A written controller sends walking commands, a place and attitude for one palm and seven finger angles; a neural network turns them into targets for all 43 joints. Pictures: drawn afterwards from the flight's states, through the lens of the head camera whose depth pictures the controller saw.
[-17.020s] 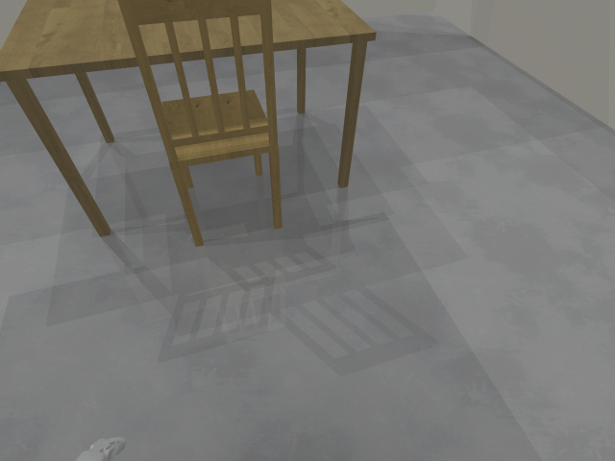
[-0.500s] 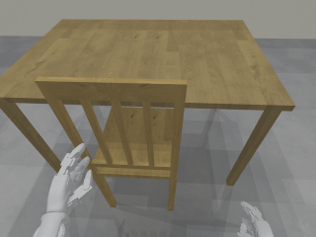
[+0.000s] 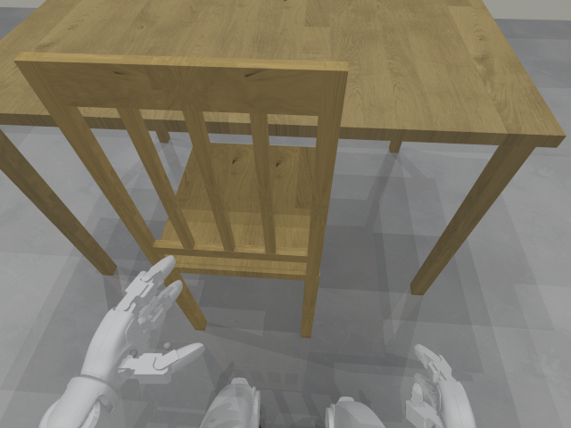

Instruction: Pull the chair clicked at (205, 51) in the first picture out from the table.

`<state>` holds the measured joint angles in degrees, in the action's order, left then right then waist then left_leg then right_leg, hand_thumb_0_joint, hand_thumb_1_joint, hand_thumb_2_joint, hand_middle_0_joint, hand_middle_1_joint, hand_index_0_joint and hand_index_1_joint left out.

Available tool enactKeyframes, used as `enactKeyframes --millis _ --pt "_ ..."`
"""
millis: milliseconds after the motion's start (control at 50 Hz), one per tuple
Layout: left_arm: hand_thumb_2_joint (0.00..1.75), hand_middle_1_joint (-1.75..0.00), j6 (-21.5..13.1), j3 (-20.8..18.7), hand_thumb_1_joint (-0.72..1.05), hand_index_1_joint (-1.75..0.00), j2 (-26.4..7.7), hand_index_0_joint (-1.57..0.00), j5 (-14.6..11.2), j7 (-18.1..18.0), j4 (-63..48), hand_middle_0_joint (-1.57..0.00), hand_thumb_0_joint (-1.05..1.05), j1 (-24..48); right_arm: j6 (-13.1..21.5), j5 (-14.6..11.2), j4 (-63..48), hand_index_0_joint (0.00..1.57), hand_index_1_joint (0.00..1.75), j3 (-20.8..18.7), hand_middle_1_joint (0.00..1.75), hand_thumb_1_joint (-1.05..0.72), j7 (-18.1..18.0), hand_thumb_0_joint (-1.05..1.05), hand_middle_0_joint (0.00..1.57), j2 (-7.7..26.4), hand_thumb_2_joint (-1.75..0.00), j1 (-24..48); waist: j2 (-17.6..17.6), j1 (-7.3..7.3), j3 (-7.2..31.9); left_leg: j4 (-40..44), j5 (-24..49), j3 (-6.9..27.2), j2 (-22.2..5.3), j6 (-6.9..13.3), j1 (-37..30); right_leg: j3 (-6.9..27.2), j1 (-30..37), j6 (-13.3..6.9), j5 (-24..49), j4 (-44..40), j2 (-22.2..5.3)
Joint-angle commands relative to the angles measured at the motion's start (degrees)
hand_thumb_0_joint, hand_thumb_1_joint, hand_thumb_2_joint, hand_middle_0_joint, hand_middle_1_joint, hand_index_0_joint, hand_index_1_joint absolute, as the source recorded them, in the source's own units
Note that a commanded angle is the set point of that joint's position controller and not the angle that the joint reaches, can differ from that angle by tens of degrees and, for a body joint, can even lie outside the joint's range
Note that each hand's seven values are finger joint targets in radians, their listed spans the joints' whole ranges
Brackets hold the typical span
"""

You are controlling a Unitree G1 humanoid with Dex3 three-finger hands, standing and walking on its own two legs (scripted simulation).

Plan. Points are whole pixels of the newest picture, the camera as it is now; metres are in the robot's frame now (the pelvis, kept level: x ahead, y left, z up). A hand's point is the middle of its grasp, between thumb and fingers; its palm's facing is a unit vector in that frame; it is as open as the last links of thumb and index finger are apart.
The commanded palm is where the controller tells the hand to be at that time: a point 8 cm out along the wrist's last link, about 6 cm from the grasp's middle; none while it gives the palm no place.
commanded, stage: raise the hand toward the chair's back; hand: left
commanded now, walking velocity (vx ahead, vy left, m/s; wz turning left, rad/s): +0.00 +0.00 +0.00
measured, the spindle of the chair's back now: (215, 194) +0.47 +0.13 +0.03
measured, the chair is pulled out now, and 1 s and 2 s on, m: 0.00 0.00 0.00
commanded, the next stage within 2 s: aim the fingers beside a spindle in 1.34 s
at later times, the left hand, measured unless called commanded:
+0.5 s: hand (104, 315) +0.25 +0.23 +0.07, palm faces +0.01 -1.00 -0.06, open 16.2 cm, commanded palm +0.23 +0.28 +0.06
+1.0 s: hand (105, 315) +0.26 +0.24 +0.05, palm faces -0.10 -0.99 -0.03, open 17.0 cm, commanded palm +0.24 +0.30 +0.06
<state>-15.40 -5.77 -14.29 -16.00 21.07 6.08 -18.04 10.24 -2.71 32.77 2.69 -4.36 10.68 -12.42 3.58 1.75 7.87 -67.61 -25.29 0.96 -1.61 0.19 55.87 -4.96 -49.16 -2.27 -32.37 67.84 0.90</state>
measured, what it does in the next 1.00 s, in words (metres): stands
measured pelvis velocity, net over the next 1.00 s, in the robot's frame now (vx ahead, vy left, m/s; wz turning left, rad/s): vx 0.02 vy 0.04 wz -0.01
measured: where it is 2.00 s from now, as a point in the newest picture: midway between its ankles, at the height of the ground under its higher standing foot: outside the picture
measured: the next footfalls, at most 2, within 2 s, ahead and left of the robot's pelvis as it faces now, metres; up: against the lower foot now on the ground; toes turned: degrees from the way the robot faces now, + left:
none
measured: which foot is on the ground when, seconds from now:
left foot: down 0.00-1.00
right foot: down 0.00-1.00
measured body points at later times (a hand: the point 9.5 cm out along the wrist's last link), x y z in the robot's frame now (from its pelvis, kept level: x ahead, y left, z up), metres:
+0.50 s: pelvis +0.02 +0.03 +0.01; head +0.08 +0.05 +0.46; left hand +0.24 +0.28 +0.07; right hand +0.22 -0.21 -0.05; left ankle +0.07 +0.12 -0.64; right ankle +0.01 -0.10 -0.64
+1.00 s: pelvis +0.02 +0.04 +0.02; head +0.08 +0.06 +0.47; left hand +0.26 +0.29 +0.05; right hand +0.17 -0.21 -0.05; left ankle +0.07 +0.12 -0.64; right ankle +0.01 -0.10 -0.64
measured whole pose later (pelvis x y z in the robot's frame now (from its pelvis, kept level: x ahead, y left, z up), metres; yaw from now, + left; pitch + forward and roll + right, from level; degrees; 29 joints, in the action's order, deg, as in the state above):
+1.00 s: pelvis +0.02 +0.04 +0.02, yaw +0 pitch +14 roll -4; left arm -17.1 -11.6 -17.6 -16.6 19.3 5.4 -17.5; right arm 10.2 -2.1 31.2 1.4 -3.2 14.5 -14.7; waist 2.4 2.6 7.3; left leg -62.7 -24.8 0.0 -0.6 3.3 51.8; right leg -4.0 -43.6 1.0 -29.5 59.4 0.2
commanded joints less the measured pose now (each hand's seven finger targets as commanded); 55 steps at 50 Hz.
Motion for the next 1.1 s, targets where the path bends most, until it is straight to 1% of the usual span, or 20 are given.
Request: enactKeyframes --millis 0,60,100,160,180,260,300,360,420,460,520,560,660,720,780,840,880,960,1020,1080 --pt "0.51 -0.16 -6.1 -13.8 -0.01 -0.16 -7.7 -0.11 -3.2 -8.5 -20.4 -0.11 0.0 -3.9 3.8 0.3 -10.3 0.2 0.3 -5.8 0.3 -0.9 -0.8 0.0 0.2 7.3 -0.9 4.8 -3.9 -4.25 15.1 10.6 10.7 0.7 0.7 1.6 -13.0 4.6 10.7 1.3 11.8 -15.8 -0.7" --pt "0.48 -0.15 -13.2 -11.7 -0.08 -0.15 -7.2 -0.1 0.4 -11.6 -19.8 -0.1 0.0 -4.1 4.4 1.7 -7.1 0.2 0.3 -6.4 0.3 -0.9 0.6 0.0 0.2 7.1 -0.9 3.7 -3.4 -2.68 13.3 9.9 14.6 1.1 0.1 1.4 -13.7 2.2 6.2 1.0 16.6 -12.2 0.1" --pt "0.46 -0.14 -16.4 -7.4 -0.13 -0.14 -4.9 -0.1 1.9 -10.1 -16.1 -0.1 0.0 -3.7 4.7 2.0 -6.1 0.2 0.3 -6.6 0.3 -0.9 1.4 0.0 0.2 7.9 -0.9 3.4 -1.7 -0.17 10.9 8.5 13.4 1.4 0.0 1.3 -13.5 2.0 1.9 1.1 15.4 -11.2 -0.1" --pt "0.43 -0.13 -15.8 -2.9 -0.2 -0.13 -2.4 -0.09 1.7 -4.8 -10.3 -0.09 0.0 -5.9 5.1 1.3 -6.5 0.2 0.3 -6.7 0.3 -0.9 1.5 0.0 0.2 9.7 -0.9 3.3 -2.0 1.29 9.3 8.2 9.4 1.5 0.1 1.6 -12.0 2.8 0.2 1.3 11.8 -12.6 -0.5" --pt "0.42 -0.12 -14.9 -3.0 -0.22 -0.12 -3.2 -0.09 0.9 -3.1 -10.5 -0.09 0.0 -5.5 5.1 0.9 -6.9 0.2 0.3 -6.8 0.3 -0.9 1.3 0.0 0.2 10.3 -0.9 2.8 -2.4 1.43 10.9 8.5 8.6 1.5 0.2 1.6 -12.4 2.9 1.2 1.4 11.3 -13.2 -0.6" --pt "0.38 -0.11 -11.9 -9.3 -0.31 -0.11 -9.8 -0.08 -1.1 -2.0 -18.1 -0.08 0.0 -3.5 5.5 0.3 -8.4 0.2 0.3 -7.0 0.3 -0.9 0.2 0.0 0.2 11.0 -0.9 2.6 1.0 -0.87 17.3 10.7 11.9 2.0 0.3 1.7 -17.4 2.4 5.4 1.0 13.4 -13.6 -0.3" --pt "0.36 -0.1 -12.3 -10.8 -0.36 -0.1 -9.9 -0.07 -1.7 -4.2 -23.3 -0.07 0.0 -3.3 5.3 0.5 -8.9 0.2 0.3 -6.9 0.3 -0.9 0.1 0.0 0.2 10.1 -0.9 2.3 2.3 -1.63 19.2 11.5 15.8 2.5 0.0 1.4 -21.1 1.3 5.7 0.8 15.6 -12.8 -0.2" --pt "0.33 -0.09 -13.6 -12.2 -0.43 -0.09 -9.3 -0.07 -1.2 -8.1 -24.0 -0.07 0.0 -3.4 4.7 1.1 -7.8 0.2 0.3 -6.8 0.3 -0.9 0.5 0.0 0.2 9.2 -0.9 2.3 3.4 -2.16 17.9 12.0 19.4 3.4 -0.5 0.6 -23.0 0.2 4.1 0.6 15.8 -11.9 0.3" --pt "0.3 -0.08 -12.5 -7.6 -0.5 -0.08 -5.1 -0.06 0.2 -8.2 -16.3 -0.06 0.0 -2.9 3.3 1.1 -8.1 0.2 0.3 -6.3 0.3 -0.9 1.1 0.0 0.2 9.7 -0.9 2.7 1.7 0.32 10.5 12.5 13.6 3.9 -0.7 0.4 -20.1 -0.4 0.6 0.9 12.3 -12.7 0.3" --pt "0.3 -0.08 -10.2 -6.2 -0.5 -0.08 -4.7 -0.06 1.1 -6.1 -10.7 -0.06 0.0 -3.4 2.4 0.9 -8.8 0.2 0.3 -6.2 0.3 -0.9 1.1 0.0 0.2 10.5 -0.9 2.4 -0.6 0.84 8.0 12.9 9.7 3.7 -0.5 0.7 -17.4 -0.2 0.3 0.9 10.4 -13.6 0.5" --pt "0.3 -0.08 -7.1 -4.8 -0.5 -0.08 -6.2 -0.06 1.1 -2.4 -10.3 -0.06 0.0 0.2 1.6 0.3 -11.0 0.2 0.3 -5.6 0.3 -0.9 0.8 0.0 0.2 11.9 -0.9 2.1 -0.7 1.16 8.0 14.4 5.6 3.8 -0.2 0.9 -16.9 0.2 1.7 0.9 8.4 -15.1 0.4" --pt "0.3 -0.08 -6.5 -7.6 -0.5 -0.08 -9.5 -0.06 0.3 -1.6 -13.2 -0.06 0.0 2.4 1.8 0.3 -11.8 0.2 0.3 -5.3 0.3 -0.9 0.4 0.0 0.2 12.0 -0.9 2.4 1.0 0.21 10.7 14.6 6.8 3.9 0.0 1.0 -18.7 0.5 3.3 0.7 9.1 -15.5 0.5" --pt "0.3 -0.08 -11.1 -13.5 -0.5 -0.08 -13.3 -0.06 -1.4 -5.1 -23.2 -0.06 0.0 4.4 3.0 1.2 -10.8 0.2 0.3 -4.9 0.3 -0.9 0.4 0.0 0.2 10.8 -0.9 1.7 5.7 -1.75 16.3 15.1 13.3 5.3 -0.6 -0.1 -25.4 0.0 3.4 0.2 10.7 -14.0 0.7" --pt "0.3 -0.08 -12.1 -10.9 -0.5 -0.08 -9.6 -0.06 -1.0 -6.1 -17.7 -0.06 0.0 4.8 3.0 1.3 -9.6 0.2 0.3 -4.6 0.3 -0.9 0.9 0.0 0.2 10.8 -0.9 1.9 5.1 -0.13 11.3 15.9 8.9 6.2 -0.8 -0.4 -23.4 -0.6 0.6 0.5 8.3 -13.9 0.7" --pt "0.3 -0.08 -9.5 -9.0 -0.5 -0.08 -8.6 -0.06 0.0 -4.0 -9.6 -0.06 0.0 4.3 2.5 0.8 -9.4 0.2 0.3 -4.7 0.3 -0.9 0.9 0.0 0.2 12.1 -0.9 1.8 1.9 0.95 7.9 16.6 3.1 6.2 -0.7 0.1 -19.5 -0.6 -0.1 0.7 6.0 -14.7 0.7" --pt "0.3 -0.08 -6.0 -8.4 -0.5 -0.08 -9.1 -0.06 -0.8 -0.8 -8.5 -0.06 0.0 4.8 2.3 0.1 -10.8 0.2 0.3 -4.8 0.3 -0.9 0.6 0.0 0.2 13.0 -0.9 1.6 1.2 0.57 9.3 18.0 1.2 5.7 -0.2 0.4 -19.5 -0.2 2.6 0.8 5.7 -16.5 0.5" --pt "0.3 -0.08 -5.2 -9.6 -0.5 -0.08 -10.3 -0.06 -1.6 -0.2 -11.2 -0.06 0.0 4.0 2.9 -0.1 -11.3 0.2 0.3 -5.0 0.3 -0.9 0.4 0.0 0.2 12.9 -0.9 1.4 0.8 -0.1 12.8 17.8 4.8 5.2 -0.1 0.7 -21.3 0.1 5.0 0.8 7.5 -17.1 0.5" --pt "0.3 -0.08 -8.0 -13.8 -0.5 -0.08 -13.6 -0.06 -2.3 -3.3 -16.9 -0.06 0.0 4.5 3.8 0.6 -10.5 0.2 0.3 -5.0 0.3 -0.9 0.5 0.0 0.2 11.9 -0.9 1.3 1.5 -1.06 13.2 17.4 8.2 5.1 -0.1 0.5 -22.3 -0.1 5.4 0.7 8.6 -16.8 0.7" --pt "0.3 -0.08 -11.2 -13.1 -0.5 -0.08 -11.6 -0.06 -1.9 -5.6 -16.3 -0.06 0.0 5.2 4.2 1.0 -9.3 0.2 0.3 -4.9 0.3 -0.9 0.9 0.0 0.2 11.5 -0.9 1.2 2.5 -0.36 11.0 16.9 7.0 5.5 -0.4 0.2 -21.6 -0.4 2.7 0.6 7.6 -15.5 0.6" --pt "0.3 -0.08 -11.7 -11.2 -0.5 -0.08 -10.0 -0.06 -0.6 -5.6 -11.5 -0.06 0.0 4.6 3.9 1.1 -8.7 0.2 0.3 -5.1 0.3 -0.9 1.3 0.0 0.2 11.9 -0.9 1.1 3.1 0.37 8.8 16.2 5.6 5.1 -0.4 0.2 -19.9 -0.3 1.2 0.6 7.0 -15.1 0.6"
